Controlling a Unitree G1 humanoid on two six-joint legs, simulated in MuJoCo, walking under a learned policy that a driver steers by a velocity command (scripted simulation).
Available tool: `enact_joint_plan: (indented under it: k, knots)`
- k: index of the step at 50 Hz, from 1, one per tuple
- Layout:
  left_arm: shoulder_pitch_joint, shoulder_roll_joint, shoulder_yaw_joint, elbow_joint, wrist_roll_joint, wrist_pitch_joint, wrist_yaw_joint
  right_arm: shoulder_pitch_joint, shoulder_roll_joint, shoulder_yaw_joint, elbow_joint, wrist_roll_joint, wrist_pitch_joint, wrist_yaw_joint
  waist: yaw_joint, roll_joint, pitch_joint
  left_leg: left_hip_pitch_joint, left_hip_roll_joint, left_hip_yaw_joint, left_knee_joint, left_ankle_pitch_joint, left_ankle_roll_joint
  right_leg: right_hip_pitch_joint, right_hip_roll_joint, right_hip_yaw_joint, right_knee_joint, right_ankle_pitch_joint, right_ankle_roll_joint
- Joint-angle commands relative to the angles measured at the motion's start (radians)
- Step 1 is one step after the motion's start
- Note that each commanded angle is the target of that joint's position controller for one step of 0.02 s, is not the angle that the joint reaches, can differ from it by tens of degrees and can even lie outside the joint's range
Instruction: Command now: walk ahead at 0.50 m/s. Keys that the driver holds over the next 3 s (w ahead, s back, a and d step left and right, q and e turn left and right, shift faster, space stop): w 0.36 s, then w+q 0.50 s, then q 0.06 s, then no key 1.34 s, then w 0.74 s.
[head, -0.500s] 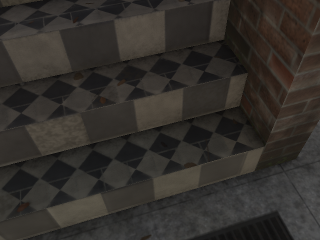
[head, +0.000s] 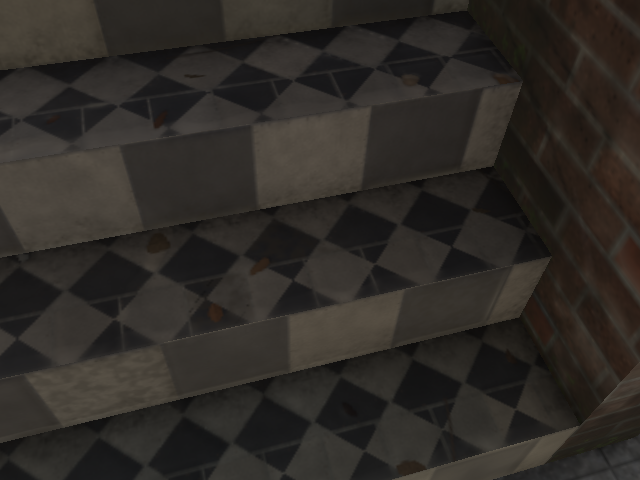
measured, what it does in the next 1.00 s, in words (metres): climbs, turning left: right foot, then left foot 0.20 m higher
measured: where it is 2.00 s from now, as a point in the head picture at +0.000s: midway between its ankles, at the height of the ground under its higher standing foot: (202, 298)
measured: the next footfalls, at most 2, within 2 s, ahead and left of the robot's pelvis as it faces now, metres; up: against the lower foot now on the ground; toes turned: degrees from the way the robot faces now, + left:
right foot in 0.28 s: +0.21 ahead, -0.10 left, +0.00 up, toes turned -2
left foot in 0.80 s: +0.43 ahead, +0.19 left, +0.21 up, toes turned +16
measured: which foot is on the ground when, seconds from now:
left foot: down 0.00-0.28, up 0.30-0.78, down 0.80-1.00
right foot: up 0.00-0.26, down 0.28-0.82, up 0.84-1.00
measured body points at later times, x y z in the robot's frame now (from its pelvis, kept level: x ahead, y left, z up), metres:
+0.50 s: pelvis +0.18 -0.01 +0.00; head +0.18 -0.02 +0.45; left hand +0.14 +0.22 -0.15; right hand +0.29 -0.23 -0.15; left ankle +0.14 +0.10 -0.52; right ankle +0.17 -0.10 -0.74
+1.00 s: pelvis +0.38 +0.11 +0.14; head +0.38 +0.13 +0.59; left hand +0.50 +0.39 +0.06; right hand +0.51 -0.10 +0.01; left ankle +0.39 +0.18 -0.54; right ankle +0.38 -0.03 -0.31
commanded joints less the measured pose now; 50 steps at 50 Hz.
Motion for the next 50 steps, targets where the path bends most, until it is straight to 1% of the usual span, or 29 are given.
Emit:
enact_joint_plan:
  k: [1,8,11,13,14,15,16,17,20,22,24,26,28,30,32,33,35,37,38,39,40,41,42,43,44,45,47,48,50]
  knots:
    - [0.077,0.013,-0.002,-0.019,0.016,0.018,-0.005,0.037,-0.095,-0.011,-0.012,0.010,-0.031,0.001,0.045,0.090,-0.104,0.029,0.244,-0.140,-0.140,0.493,0.109,0.032,-0.017,-0.019,-0.072,0.050,0.019]
    - [-0.167,0.000,-0.026,-0.093,-0.002,0.026,0.013,0.082,-0.131,-0.022,0.010,0.009,-0.033,-0.008,-0.029,0.120,-0.048,0.072,0.249,-0.178,-0.163,0.283,0.099,0.046,0.007,-0.074,-0.506,0.135,0.044]
    - [-0.062,-0.003,-0.025,-0.068,0.000,0.018,0.034,0.098,-0.111,-0.022,0.025,0.008,-0.026,-0.014,0.006,0.125,-0.102,0.044,0.263,-0.187,-0.069,0.293,0.119,0.180,0.033,-0.100,-0.516,0.073,0.013]
    - [0.087,0.004,-0.012,-0.026,0.018,-0.002,0.049,0.053,-0.116,-0.019,0.014,0.030,-0.022,-0.019,0.090,0.062,-0.139,0.042,0.200,-0.133,0.205,0.609,0.087,0.324,0.064,-0.106,-0.668,0.072,-0.022]
    - [0.206,0.048,0.002,0.001,0.033,-0.018,0.060,0.003,-0.087,-0.008,-0.014,0.042,-0.025,-0.025,0.140,0.000,-0.185,-0.076,0.147,-0.100,0.436,0.498,0.038,0.475,-0.048,0.031,-0.761,0.156,-0.055]
    - [0.226,0.141,0.017,-0.001,0.033,-0.020,0.069,0.006,0.017,0.018,-0.046,0.045,-0.023,-0.023,0.096,-0.197,-0.191,-0.335,0.016,0.001,0.751,-0.141,-0.019,0.594,-0.305,0.363,-0.836,0.547,-0.146]
    - [0.248,0.165,0.032,0.029,0.008,-0.013,0.060,0.144,-0.007,0.012,0.011,0.026,-0.001,-0.035,0.045,-0.184,-0.208,-0.394,0.014,-0.055,0.951,-0.407,-0.031,0.531,-0.387,0.440,-0.820,0.560,-0.286]
    - [0.203,0.097,0.027,0.015,-0.005,-0.010,0.044,0.142,-0.029,0.008,0.037,-0.004,0.011,-0.036,0.028,-0.058,-0.145,-0.446,0.064,-0.095,1.081,-0.368,-0.039,0.457,-0.344,0.383,-0.824,0.362,-0.296]
    - [0.135,-0.009,0.001,0.008,-0.002,-0.009,0.035,0.009,-0.012,-0.001,-0.008,-0.024,0.023,-0.007,0.004,-0.035,-0.005,-0.560,0.097,-0.090,1.191,-0.208,-0.051,0.278,-0.208,0.194,-0.891,0.119,-0.185]
    - [0.189,0.005,0.004,0.042,0.006,-0.020,0.041,-0.011,0.020,-0.001,-0.019,-0.016,0.033,-0.001,0.007,-0.007,-0.024,-0.568,0.067,-0.103,1.267,-0.136,-0.055,0.247,-0.199,0.120,-0.871,0.268,-0.180]
    - [0.294,0.036,0.015,0.084,0.016,-0.033,0.044,-0.078,0.088,0.013,-0.073,0.002,0.057,-0.037,0.032,-0.078,-0.056,-0.808,0.031,-0.112,1.710,-0.267,-0.019,0.339,-0.284,0.182,-0.869,0.216,-0.223]
    - [0.320,0.017,0.011,0.109,0.012,-0.040,0.042,-0.220,0.099,0.023,-0.176,-0.005,0.067,-0.065,0.039,-0.046,0.003,-1.051,0.055,-0.179,1.819,-0.328,0.012,0.393,-0.310,0.183,-0.900,-0.018,-0.181]
    - [0.343,0.011,0.003,0.131,0.012,-0.047,0.041,-0.341,0.113,0.038,-0.265,-0.012,0.070,-0.067,0.045,-0.004,0.046,-1.192,0.061,-0.194,1.842,-0.370,0.021,0.425,-0.311,0.152,-0.932,-0.137,-0.136]
    - [0.373,0.008,-0.008,0.151,0.006,-0.058,0.044,-0.393,0.152,0.055,-0.333,-0.015,0.084,-0.067,0.041,-0.038,0.048,-1.295,0.049,-0.196,1.996,-0.424,0.040,0.448,-0.336,0.145,-0.968,-0.178,-0.139]
    - [0.333,0.027,-0.012,0.140,0.002,-0.069,0.034,-0.433,0.139,0.060,-0.400,-0.017,0.096,-0.070,0.018,0.008,0.092,-1.296,0.068,-0.173,1.903,-0.427,0.022,0.383,-0.318,0.065,-1.014,-0.161,-0.114]
    - [0.317,0.019,-0.020,0.149,-0.013,-0.058,0.036,-0.464,0.158,0.081,-0.452,-0.022,0.098,-0.062,-0.013,0.026,0.100,-1.190,0.110,-0.135,1.699,-0.391,0.020,0.280,-0.257,-0.019,-1.044,-0.145,-0.073]
    - [0.311,0.033,-0.025,0.147,-0.025,-0.041,0.075,-0.467,0.159,0.086,-0.510,-0.018,0.115,-0.044,-0.025,-0.044,0.054,-0.977,0.147,-0.070,1.508,-0.350,0.019,0.224,-0.238,-0.073,-1.148,0.114,-0.089]
    - [0.276,0.075,-0.014,0.100,-0.055,-0.004,0.073,-0.387,0.184,0.114,-0.465,0.001,0.134,-0.044,-0.028,-0.062,-0.041,-0.581,0.126,0.101,1.141,-0.436,0.053,0.225,-0.180,-0.234,-1.179,0.617,-0.123]
    - [0.298,0.110,-0.019,0.059,-0.071,-0.004,0.086,-0.323,0.149,0.097,-0.407,0.012,0.128,-0.040,-0.041,-0.046,-0.162,-0.404,0.010,0.208,1.097,-0.506,0.054,0.301,-0.214,-0.250,-1.007,1.404,-0.141]
    - [0.286,0.177,-0.003,0.032,-0.069,-0.012,0.075,-0.090,0.113,0.075,-0.338,0.014,0.119,-0.044,-0.143,-0.170,-0.332,-0.247,-0.036,0.200,1.099,-0.409,0.085,0.420,-0.280,-0.238,-0.733,1.975,-0.144]
    - [0.233,0.267,0.034,-0.014,-0.091,-0.017,0.046,0.076,0.018,0.043,-0.316,0.002,0.112,-0.041,-0.223,-0.293,-0.489,-0.099,-0.080,0.040,0.882,-0.430,0.119,0.484,-0.278,-0.229,-0.413,2.142,-0.121]
    - [0.114,0.264,0.051,-0.121,-0.092,-0.029,0.010,0.146,-0.094,0.001,-0.285,-0.004,0.111,-0.046,-0.253,-0.096,-0.505,0.073,0.042,-0.392,0.556,-0.448,0.161,0.186,-0.193,-0.169,-0.078,1.735,-0.045]
    - [0.019,0.173,0.048,-0.197,-0.043,-0.040,-0.033,0.084,-0.256,-0.054,-0.245,0.007,0.146,-0.073,-0.197,0.377,-0.496,0.192,0.222,-1.065,0.003,-0.419,0.202,-0.199,0.097,-0.106,0.390,0.330,0.024]
    - [0.103,0.060,0.029,-0.203,0.024,-0.039,-0.056,-0.014,-0.253,-0.075,-0.256,0.020,0.155,-0.075,-0.108,0.252,-0.517,0.142,0.291,-1.128,-0.100,-0.467,0.146,-0.272,0.059,0.115,0.783,0.239,0.017]
    - [0.058,-0.005,0.012,-0.250,0.028,-0.019,-0.050,-0.073,-0.181,-0.052,-0.213,0.004,0.148,-0.065,-0.046,0.098,-0.354,-0.020,0.259,-1.023,-0.033,-0.587,0.127,-0.360,0.038,0.103,0.907,0.287,0.010]
    - [0.006,-0.070,-0.008,-0.284,0.032,-0.001,-0.023,-0.107,-0.088,-0.025,-0.156,-0.008,0.130,-0.062,0.015,-0.002,-0.090,-0.245,0.225,-0.835,0.070,-0.507,0.102,-0.446,0.021,0.067,0.909,0.307,0.008]
    - [0.005,-0.139,-0.040,-0.327,0.033,0.031,0.025,-0.101,0.038,0.008,-0.069,-0.012,0.099,-0.051,0.088,0.022,0.031,-0.349,0.139,-0.508,0.198,-0.243,0.075,-0.540,0.019,0.061,0.936,0.210,-0.010]
    - [0.036,-0.126,-0.036,-0.346,0.037,0.026,0.038,-0.094,0.050,0.008,-0.057,-0.012,0.075,-0.031,0.094,0.104,-0.009,-0.284,0.129,-0.435,0.167,-0.002,0.085,-0.580,0.035,0.057,1.032,0.164,-0.026]
    - [0.031,-0.114,-0.037,-0.350,0.042,0.030,0.048,0.003,0.022,-0.004,0.006,0.012,0.036,-0.013,0.095,0.071,-0.032,-0.187,0.125,-0.312,0.146,0.228,0.059,-0.643,0.016,0.059,0.932,0.117,-0.039]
